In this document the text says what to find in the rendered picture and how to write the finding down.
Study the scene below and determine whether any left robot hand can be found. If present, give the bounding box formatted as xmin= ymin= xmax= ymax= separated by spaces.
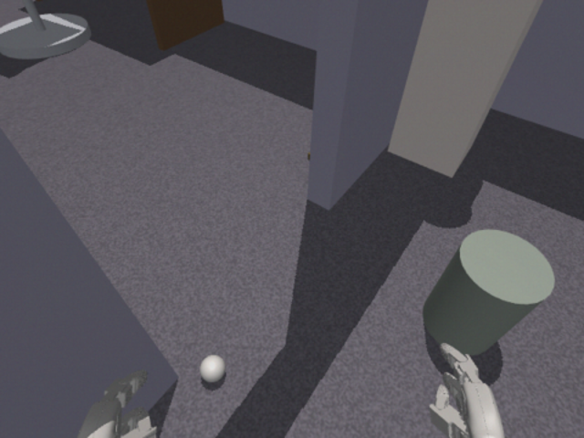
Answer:
xmin=77 ymin=370 xmax=157 ymax=438

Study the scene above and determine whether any office chair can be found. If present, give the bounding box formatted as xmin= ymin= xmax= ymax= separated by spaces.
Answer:
xmin=0 ymin=0 xmax=91 ymax=59

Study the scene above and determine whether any right robot hand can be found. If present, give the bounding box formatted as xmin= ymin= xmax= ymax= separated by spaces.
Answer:
xmin=430 ymin=343 xmax=505 ymax=438

